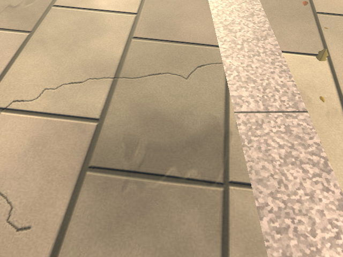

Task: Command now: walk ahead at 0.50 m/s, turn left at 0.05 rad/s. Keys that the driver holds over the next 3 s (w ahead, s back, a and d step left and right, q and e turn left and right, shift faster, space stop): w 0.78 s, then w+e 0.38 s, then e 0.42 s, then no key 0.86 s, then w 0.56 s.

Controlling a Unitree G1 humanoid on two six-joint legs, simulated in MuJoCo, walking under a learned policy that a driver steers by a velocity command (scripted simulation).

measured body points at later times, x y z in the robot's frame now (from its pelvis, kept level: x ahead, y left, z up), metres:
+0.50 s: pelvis +0.28 -0.07 +0.00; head +0.30 -0.08 +0.45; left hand +0.35 +0.21 -0.12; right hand +0.40 -0.34 -0.12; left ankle +0.31 +0.09 -0.67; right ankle +0.30 -0.15 -0.75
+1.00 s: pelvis +0.56 +0.00 +0.00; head +0.58 +0.02 +0.44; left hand +0.65 +0.28 -0.14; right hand +0.64 -0.27 -0.11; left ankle +0.59 +0.09 -0.75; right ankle +0.53 -0.16 -0.66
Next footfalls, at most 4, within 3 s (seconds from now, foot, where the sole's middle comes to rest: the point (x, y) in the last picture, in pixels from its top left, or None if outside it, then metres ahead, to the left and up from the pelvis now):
0.28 right None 0.34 -0.15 -0.78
0.80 left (144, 223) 0.63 0.09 -0.78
1.34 right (205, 174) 0.85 -0.18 -0.78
1.80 left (157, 151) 0.98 0.04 -0.78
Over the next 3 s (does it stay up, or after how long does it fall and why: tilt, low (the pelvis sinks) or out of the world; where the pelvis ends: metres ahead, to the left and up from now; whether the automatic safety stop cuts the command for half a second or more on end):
stays up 1.02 -0.13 -0.01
